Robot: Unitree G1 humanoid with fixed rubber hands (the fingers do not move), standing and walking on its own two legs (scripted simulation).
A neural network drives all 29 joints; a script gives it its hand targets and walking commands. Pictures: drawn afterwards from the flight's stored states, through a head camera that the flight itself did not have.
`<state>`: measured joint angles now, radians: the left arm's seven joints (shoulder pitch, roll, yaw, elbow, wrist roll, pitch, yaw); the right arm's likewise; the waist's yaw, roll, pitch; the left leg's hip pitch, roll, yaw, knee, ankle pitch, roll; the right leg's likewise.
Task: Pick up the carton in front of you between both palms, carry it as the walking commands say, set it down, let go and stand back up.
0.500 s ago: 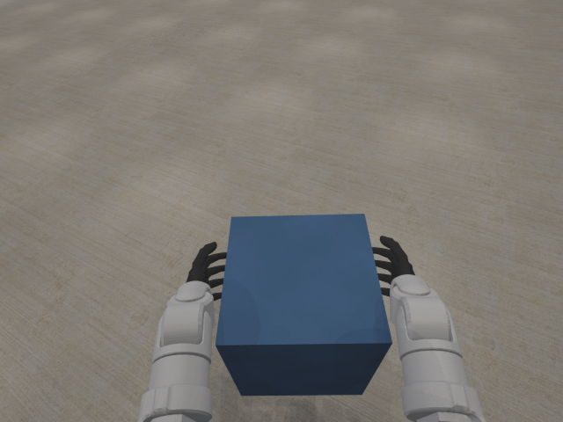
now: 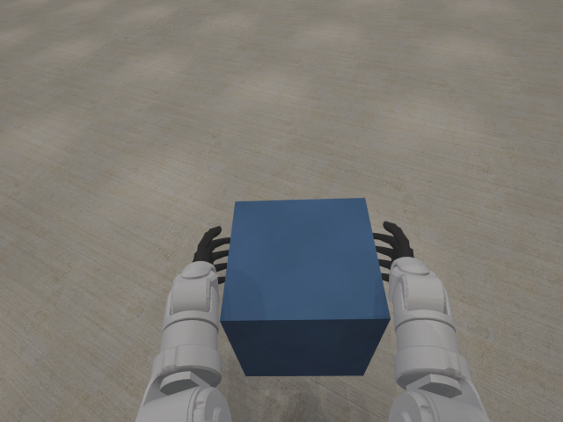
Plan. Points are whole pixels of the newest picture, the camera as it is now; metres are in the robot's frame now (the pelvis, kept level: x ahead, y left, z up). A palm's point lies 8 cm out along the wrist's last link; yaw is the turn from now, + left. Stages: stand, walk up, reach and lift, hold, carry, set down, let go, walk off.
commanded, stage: set down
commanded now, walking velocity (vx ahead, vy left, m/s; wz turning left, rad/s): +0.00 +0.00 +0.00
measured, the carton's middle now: (301, 292) +0.32 -0.01 -0.04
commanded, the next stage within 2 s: none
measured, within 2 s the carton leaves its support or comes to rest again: neither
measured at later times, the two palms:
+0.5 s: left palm (248, 300) +0.38 +0.10 -0.16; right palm (397, 316) +0.33 -0.20 -0.17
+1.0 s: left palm (271, 310) +0.43 +0.06 -0.30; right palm (396, 337) +0.34 -0.22 -0.31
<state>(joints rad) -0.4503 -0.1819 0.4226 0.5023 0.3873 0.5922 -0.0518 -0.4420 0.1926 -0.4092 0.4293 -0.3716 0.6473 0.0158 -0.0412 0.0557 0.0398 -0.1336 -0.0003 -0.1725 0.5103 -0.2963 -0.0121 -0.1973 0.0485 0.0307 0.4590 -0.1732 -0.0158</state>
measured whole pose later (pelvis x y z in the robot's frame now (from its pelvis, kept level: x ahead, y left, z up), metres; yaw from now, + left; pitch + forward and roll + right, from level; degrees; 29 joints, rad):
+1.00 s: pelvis -0.06 +0.03 -0.22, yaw +1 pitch +46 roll +3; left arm -0.98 -0.04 0.36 0.78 0.21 0.23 0.10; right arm -0.83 0.04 -0.54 0.57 -0.23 0.28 -0.01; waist -0.13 0.10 -0.19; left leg -1.81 -0.15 -0.09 1.56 -0.54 -0.06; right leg -1.90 0.07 0.13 1.50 -0.39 0.07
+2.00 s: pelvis -0.08 +0.04 -0.36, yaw +1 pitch +47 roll -2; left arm -1.51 0.19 0.04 1.17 0.05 0.22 0.16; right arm -1.18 -0.08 -0.66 0.77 -0.18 0.24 -0.01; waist -0.24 0.10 0.14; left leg -2.27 -0.23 -0.08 2.07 -0.60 -0.07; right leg -2.32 0.03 0.09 1.97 -0.46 0.12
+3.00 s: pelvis -0.09 +0.05 -0.38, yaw -1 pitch +40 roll -4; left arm -1.56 0.34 -0.15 1.18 -0.10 0.11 0.09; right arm -1.30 -0.27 -0.54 1.17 0.03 -0.03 -0.03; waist -0.23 0.03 0.35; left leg -2.26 -0.13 -0.05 2.17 -0.62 -0.03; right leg -2.30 -0.04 0.03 2.04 -0.44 0.07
